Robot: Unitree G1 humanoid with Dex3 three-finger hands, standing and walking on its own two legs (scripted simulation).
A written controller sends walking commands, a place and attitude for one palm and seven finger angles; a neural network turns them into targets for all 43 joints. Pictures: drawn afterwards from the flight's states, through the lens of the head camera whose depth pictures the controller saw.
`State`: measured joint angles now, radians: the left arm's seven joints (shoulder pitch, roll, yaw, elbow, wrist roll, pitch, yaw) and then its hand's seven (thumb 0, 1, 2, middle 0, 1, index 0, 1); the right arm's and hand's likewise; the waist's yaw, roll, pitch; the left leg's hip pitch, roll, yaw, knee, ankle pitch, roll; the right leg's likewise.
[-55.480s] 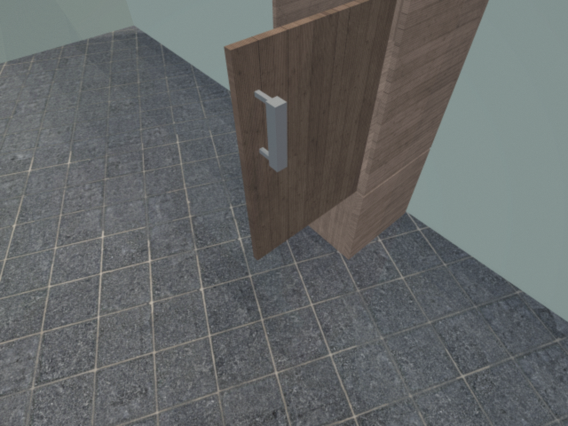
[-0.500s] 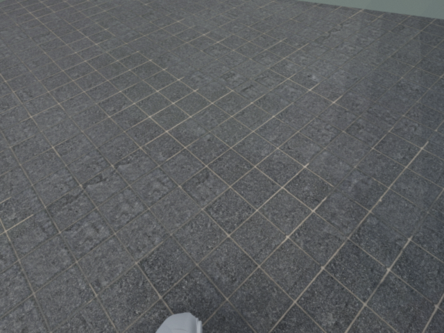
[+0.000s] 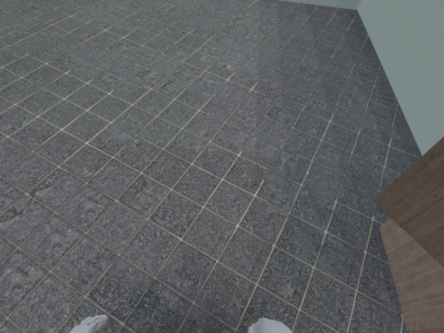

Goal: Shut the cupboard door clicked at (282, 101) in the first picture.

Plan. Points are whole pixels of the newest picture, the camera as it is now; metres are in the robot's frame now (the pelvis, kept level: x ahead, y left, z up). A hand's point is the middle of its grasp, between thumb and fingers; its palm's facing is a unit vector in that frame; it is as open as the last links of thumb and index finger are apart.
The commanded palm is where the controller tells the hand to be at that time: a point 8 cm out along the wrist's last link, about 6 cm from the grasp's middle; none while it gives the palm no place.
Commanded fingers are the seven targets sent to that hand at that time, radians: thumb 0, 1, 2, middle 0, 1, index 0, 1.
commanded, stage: turn to face it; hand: left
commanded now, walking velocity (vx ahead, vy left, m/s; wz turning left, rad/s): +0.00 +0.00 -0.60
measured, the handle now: out of the picture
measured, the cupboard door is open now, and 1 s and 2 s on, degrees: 39 39 39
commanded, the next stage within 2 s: take the last steps up to it in 1.52 s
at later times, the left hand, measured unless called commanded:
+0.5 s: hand (150, 329) +0.14 +0.15 -0.17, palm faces -0.26 -0.94 -0.24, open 7.4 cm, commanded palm none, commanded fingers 0.00 0.90 0.90 -0.20 -0.30 -0.20 -0.30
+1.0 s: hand (195, 273) +0.25 +0.07 -0.16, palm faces -0.56 -0.77 -0.29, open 7.4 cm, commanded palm none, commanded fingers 0.00 0.90 0.90 -0.20 -0.30 -0.20 -0.30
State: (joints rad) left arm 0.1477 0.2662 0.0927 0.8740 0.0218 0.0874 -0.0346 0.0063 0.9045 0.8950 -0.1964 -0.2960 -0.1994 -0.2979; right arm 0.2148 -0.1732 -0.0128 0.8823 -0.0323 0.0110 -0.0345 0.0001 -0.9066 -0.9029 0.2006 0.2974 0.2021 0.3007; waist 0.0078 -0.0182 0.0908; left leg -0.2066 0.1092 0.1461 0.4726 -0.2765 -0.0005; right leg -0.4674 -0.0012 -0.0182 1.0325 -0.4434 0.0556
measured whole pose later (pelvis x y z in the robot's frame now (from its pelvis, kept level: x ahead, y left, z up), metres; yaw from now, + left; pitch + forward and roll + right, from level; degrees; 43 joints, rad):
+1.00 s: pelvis +0.04 -0.05 -0.02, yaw -36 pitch +1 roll +0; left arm 0.14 0.25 0.07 0.87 0.02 0.04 -0.03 0.01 0.90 0.90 -0.20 -0.30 -0.20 -0.30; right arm 0.24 -0.26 -0.05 0.90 -0.02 0.04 -0.02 0.00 -0.91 -0.90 0.20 0.30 0.20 0.30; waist -0.01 0.05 0.09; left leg -0.29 0.18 0.18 0.76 -0.46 -0.07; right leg -0.30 0.00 -0.06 0.62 -0.35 -0.02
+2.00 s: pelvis +0.10 -0.11 +0.00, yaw -54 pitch +1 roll -1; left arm 0.30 0.18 0.04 1.03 0.03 -0.01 0.00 0.00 0.90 0.89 -0.20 -0.30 -0.20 -0.30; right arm 0.26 -0.21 -0.05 0.98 -0.03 0.01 0.00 0.00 -0.91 -0.90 0.20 0.30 0.20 0.30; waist -0.01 -0.01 0.03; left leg -0.45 0.08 0.08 0.80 -0.35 -0.04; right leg -0.10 0.03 -0.03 0.38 -0.29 -0.02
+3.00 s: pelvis +0.17 -0.19 +0.00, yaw -56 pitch -1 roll -1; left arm 0.21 0.23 0.06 1.01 0.03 0.07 0.02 0.00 0.91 0.89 -0.20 -0.30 -0.20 -0.30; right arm 0.19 -0.16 -0.02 0.97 -0.03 0.02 -0.03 0.00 -0.91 -0.90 0.20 0.30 0.20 0.30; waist 0.03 -0.06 0.05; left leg -0.24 -0.01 0.05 0.49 -0.24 0.06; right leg -0.39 0.00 0.03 0.87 -0.41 0.01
